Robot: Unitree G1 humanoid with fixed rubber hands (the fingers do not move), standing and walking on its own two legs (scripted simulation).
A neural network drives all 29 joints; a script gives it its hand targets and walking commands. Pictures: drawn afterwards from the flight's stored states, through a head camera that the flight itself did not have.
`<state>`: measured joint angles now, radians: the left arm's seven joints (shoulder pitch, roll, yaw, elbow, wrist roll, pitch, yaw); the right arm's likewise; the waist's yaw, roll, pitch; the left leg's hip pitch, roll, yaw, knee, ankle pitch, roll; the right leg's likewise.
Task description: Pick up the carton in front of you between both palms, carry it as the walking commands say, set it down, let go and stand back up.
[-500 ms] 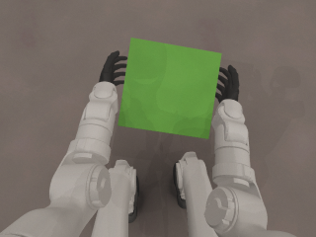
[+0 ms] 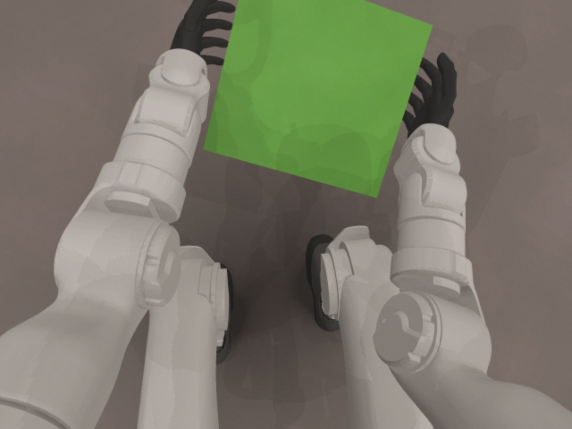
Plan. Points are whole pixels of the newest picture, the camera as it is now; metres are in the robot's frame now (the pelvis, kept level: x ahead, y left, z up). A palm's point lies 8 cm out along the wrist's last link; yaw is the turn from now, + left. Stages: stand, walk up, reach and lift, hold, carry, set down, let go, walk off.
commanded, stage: set down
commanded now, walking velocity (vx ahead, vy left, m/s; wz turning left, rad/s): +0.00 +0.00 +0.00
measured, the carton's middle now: (301, 102) +0.50 -0.07 -0.22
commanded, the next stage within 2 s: none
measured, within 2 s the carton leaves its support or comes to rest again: rests again in 1.02 s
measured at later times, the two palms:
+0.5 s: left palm (207, 67) +0.55 +0.06 -0.22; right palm (418, 114) +0.47 -0.22 -0.17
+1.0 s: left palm (216, 67) +0.56 +0.05 -0.22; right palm (425, 116) +0.47 -0.24 -0.19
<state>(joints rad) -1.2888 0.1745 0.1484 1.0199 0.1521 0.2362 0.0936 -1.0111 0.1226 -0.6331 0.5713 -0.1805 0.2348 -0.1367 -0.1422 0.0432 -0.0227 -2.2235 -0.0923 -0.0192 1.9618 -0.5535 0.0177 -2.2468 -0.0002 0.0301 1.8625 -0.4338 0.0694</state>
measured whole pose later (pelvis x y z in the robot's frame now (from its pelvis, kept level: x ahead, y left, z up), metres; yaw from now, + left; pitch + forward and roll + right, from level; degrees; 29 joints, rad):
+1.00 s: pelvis +0.00 +0.00 -0.06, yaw -3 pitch +44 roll -5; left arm -1.48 0.25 0.09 1.20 0.18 0.18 -0.01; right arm -1.22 -0.07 -0.67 0.90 -0.10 0.15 -0.04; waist -0.17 -0.04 0.15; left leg -2.33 -0.07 -0.03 2.18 -0.61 0.02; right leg -2.35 0.05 0.02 2.05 -0.46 0.09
